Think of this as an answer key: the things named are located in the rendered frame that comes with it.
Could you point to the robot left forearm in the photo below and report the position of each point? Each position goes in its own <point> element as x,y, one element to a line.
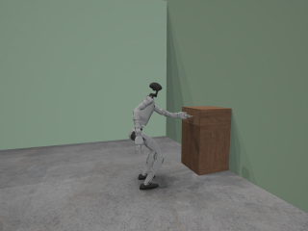
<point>175,115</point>

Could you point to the left robot hand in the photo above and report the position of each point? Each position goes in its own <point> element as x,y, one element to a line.
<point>182,115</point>

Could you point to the robot left upper arm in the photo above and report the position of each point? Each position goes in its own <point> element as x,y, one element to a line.
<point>159,111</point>

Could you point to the robot right forearm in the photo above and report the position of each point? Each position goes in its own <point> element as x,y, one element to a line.
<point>137,122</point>

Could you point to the cabinet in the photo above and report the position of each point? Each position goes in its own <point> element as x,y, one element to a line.
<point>205,148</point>

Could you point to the left robot shin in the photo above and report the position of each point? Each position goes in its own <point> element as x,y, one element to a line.
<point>149,159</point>

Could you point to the left robot foot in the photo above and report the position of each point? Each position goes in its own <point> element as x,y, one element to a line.
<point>142,176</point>

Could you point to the robot right upper arm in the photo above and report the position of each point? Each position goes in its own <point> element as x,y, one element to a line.
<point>146,102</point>

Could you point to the drawer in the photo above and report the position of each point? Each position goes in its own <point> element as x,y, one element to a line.
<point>195,115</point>

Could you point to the right robot hand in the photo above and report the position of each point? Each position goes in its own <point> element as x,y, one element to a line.
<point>139,142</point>

